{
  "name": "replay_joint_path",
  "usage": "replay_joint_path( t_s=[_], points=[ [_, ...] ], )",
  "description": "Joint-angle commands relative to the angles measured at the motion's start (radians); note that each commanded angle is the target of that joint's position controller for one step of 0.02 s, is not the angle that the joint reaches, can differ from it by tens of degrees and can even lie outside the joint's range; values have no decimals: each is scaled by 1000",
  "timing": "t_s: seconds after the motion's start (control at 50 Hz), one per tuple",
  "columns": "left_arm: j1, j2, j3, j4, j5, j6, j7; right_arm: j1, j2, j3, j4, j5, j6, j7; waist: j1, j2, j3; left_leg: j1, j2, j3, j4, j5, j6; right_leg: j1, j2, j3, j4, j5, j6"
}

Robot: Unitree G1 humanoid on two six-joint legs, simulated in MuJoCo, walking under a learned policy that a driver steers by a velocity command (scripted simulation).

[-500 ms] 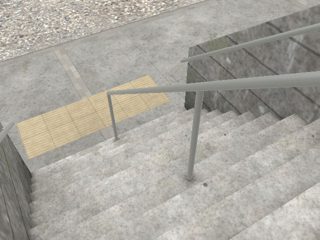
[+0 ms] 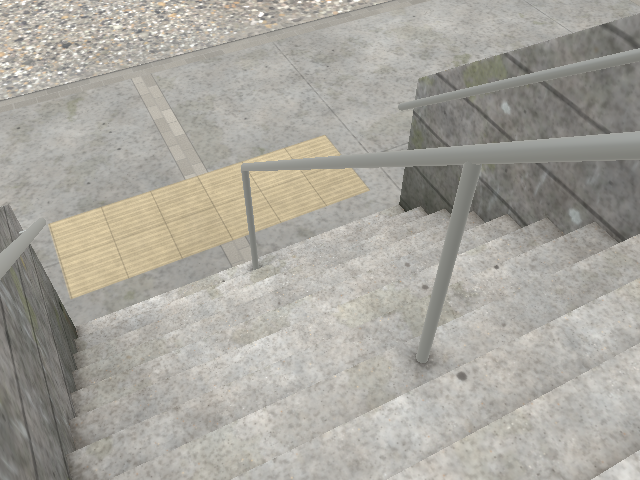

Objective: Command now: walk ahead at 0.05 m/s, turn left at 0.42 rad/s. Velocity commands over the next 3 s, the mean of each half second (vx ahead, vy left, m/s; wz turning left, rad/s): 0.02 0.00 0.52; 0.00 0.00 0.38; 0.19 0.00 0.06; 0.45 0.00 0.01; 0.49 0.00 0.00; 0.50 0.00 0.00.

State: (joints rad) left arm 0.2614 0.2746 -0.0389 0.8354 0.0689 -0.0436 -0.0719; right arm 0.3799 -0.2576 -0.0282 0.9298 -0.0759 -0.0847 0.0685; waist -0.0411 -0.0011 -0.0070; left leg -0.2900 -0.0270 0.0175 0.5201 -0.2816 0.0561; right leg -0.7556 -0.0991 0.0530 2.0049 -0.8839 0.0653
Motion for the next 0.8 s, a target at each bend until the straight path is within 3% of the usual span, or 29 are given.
replay_joint_path(
  t_s=[0.02, 0.04, 0.06, 0.08, 0.1, 0.12, 0.16, 0.18, 0.2, 0.24, 0.26, 0.28, 0.3, 0.32, 0.34, 0.36, 0.38, 0.4, 0.42, 0.44, 0.46, 0.48, 0.5, 0.52, 0.56, 0.6, 0.66, 0.78, 0.8],
  points=[
    [-115, 57, 17, -222, -56, -59, 48, 146, -234, -42, -49, -8, -23, 16, -36, 127, -77, 412, 510, -592, 11, 989, 349, -610, 11, 106, 173, 146, -21],
    [-38, 46, 10, -192, -38, -52, 48, 126, -158, -11, -45, -10, -12, 27, 21, -12, -40, 232, 472, -545, -2, 868, 312, -517, -31, 135, 85, 235, -37],
    [72, 13, 3, -163, -25, -30, 44, 63, -86, 21, -56, -13, -6, 25, 109, -45, -24, 21, 367, -420, -6, 805, 260, -330, -32, 75, 3, 331, -31],
    [60, -17, -5, -196, -24, -7, 55, 89, -97, 18, -48, -3, -15, 5, 113, 54, 11, -66, 296, -398, -39, 773, 253, -295, 2, -3, 23, 294, -31],
    [19, -18, -4, -216, -30, -2, 57, 92, -16, 48, -37, -13, -25, -24, 90, 6, -2, -7, 224, -370, 36, 616, 185, -385, -40, 34, -83, 520, -17],
    [72, -14, -2, -174, -13, 8, 40, 119, 11, 57, -44, 15, -36, -37, 66, 40, -10, -6, 126, -284, 76, 500, 142, -363, -31, -36, -234, 670, -5],
    [-25, 6, 6, -219, -36, 8, 31, 176, -58, 52, -47, 19, -43, -57, 10, 72, 5, -47, 114, -363, 116, 404, 141, -373, -29, -62, -325, 742, 27],
    [-75, -1, 9, -250, -35, 7, 36, 217, -89, 40, -41, 7, -41, -65, -9, 95, 1, -53, 142, -451, 96, 319, 177, -385, -31, -52, -355, 734, 34],
    [-118, -6, -1, -268, -15, 17, 30, 197, -95, 29, -77, 22, -43, -79, -44, 19, 19, -99, 154, -469, 25, 91, 207, -322, -35, -29, -646, 769, 36],
    [-165, -17, 4, -298, -30, 28, 56, 183, -100, 9, -72, 19, -36, -67, -40, 89, 71, -223, 151, -610, -111, -238, 243, -193, -1, -45, -795, 689, 34],
    [-146, -17, 1, -293, -22, 25, 60, 145, -130, -7, -95, 31, -30, -54, -32, 85, 47, -235, 161, -631, -145, -338, 242, -109, 14, -64, -843, 584, 33],
    [-153, -12, 0, -288, -12, 28, 57, 127, -131, -8, -112, 41, -26, -44, -33, 84, 31, -243, 152, -649, -164, -358, 243, -16, 52, -78, -902, 558, 20],
    [-80, -12, -6, -274, -6, 23, 74, 81, -122, -12, -129, 19, -31, -38, -7, 98, 11, -195, 167, -671, -111, -217, 229, -1, 41, 11, -854, 694, 18],
    [-110, 6, 6, -298, -5, 26, 80, 17, -137, -25, -179, 26, -37, -42, -3, 76, 3, -133, 181, -626, -72, -15, 225, -5, 33, 5, -1003, 611, -4],
    [-209, 25, 21, -326, -23, 26, 79, 84, -144, -33, -178, 80, -31, -44, -63, 73, -32, -38, 172, -625, -101, 69, 251, 28, 109, -72, -1216, 363, -5],
    [-215, 31, 30, -309, -57, 31, 77, 117, -129, -40, -137, 56, -6, -53, -72, 55, -47, 33, 192, -662, -90, 177, 263, 84, 125, -55, -1406, 582, -51],
    [-55, 39, 36, -257, -57, 30, 76, 0, -149, -30, -185, 0, 0, -53, 11, 168, -87, -40, 200, -635, -21, 331, 242, 312, 78, 28, -1335, 793, -76],
    [69, 99, 75, -224, -86, 22, 86, 13, -94, -23, -199, 49, -1, -46, 74, 39, -179, -128, 124, -524, 72, 266, 182, 592, 49, 17, -1534, 839, -123],
    [147, 186, 108, -234, -58, 29, 89, 126, 57, 19, -268, 49, -8, -43, 39, -238, -399, -434, -82, -316, 273, -117, 47, 1072, -207, 310, -1500, 1117, -403],
    [386, 211, 142, -174, 8, 13, 82, -33, -7, -19, -311, 48, 30, -65, 229, -202, -246, -855, -253, -282, 603, -477, -63, 1182, -333, 694, -1588, 1048, -581],
    [429, 175, 135, -107, 34, 12, 74, -105, 38, -5, -325, 46, 50, -76, 220, -11, -124, -1060, -226, -313, 821, -371, -68, 1154, -384, 673, -1586, 1170, -561],
    [363, 131, 120, -107, 11, 14, 48, -36, 23, -10, -280, 44, 57, -89, 146, 15, -40, -1089, -183, -310, 913, -250, -87, 969, -358, 519, -1588, 1277, -510],
    [275, 62, 103, -120, -34, 13, 45, 25, -20, -21, -241, 31, 80, -96, 109, -57, -82, -1011, -145, -254, 966, -193, -100, 839, -330, 391, -1571, 1389, -489],
    [223, 42, 100, -92, -61, 3, 47, 75, -20, -11, -232, 8, 94, -82, 60, -61, -78, -939, -119, -186, 1128, -105, -99, 683, -258, 270, -1555, 1311, -430],
    [105, 46, 88, -95, -26, -19, 66, 151, -11, 16, -209, 14, 117, -30, -9, -98, -67, -850, -127, -85, 1432, 68, -104, 388, -169, 122, -1626, 1058, -374],
    [1, 80, 88, -103, -5, -32, 92, 150, -6, 33, -213, 50, 115, -3, -31, -74, -64, -754, -99, -44, 1506, 174, -119, 232, -125, 19, -1680, 811, -318],
    [51, 105, 94, -76, -12, -67, 126, 109, -16, 42, -234, 47, 107, -2, 1, -97, -41, -769, -58, -26, 1605, 193, -145, 235, -117, -6, -1676, 712, -259],
    [222, 127, 85, 20, 20, -87, 120, -32, 9, 54, -343, 5, 128, -29, 145, -90, -46, -1097, 19, -168, 1288, 299, -151, 622, -250, 154, -1604, 587, -330],
    [278, 125, 80, 51, 42, -90, 114, -34, 28, 61, -341, 0, 128, -23, 161, -74, -26, -1143, 45, -178, 1207, 330, -143, 658, -271, 173, -1608, 536, -329]
  ],
)
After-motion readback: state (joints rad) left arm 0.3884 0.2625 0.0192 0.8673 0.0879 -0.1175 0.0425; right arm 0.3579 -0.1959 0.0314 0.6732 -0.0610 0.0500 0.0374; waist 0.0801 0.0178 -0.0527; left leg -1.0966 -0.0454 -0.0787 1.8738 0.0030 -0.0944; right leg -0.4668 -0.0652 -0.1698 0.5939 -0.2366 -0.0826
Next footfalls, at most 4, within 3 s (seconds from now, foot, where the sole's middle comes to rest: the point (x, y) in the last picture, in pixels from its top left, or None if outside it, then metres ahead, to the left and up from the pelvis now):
0.40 right None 0.17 -0.10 -0.77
1.02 left None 0.04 0.10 -0.77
1.88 left None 0.30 0.15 -0.97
2.28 right None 0.64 0.04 -1.17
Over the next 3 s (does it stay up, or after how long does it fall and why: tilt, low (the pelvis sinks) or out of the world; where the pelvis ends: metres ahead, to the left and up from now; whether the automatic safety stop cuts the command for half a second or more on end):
stays up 0.82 0.24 -0.62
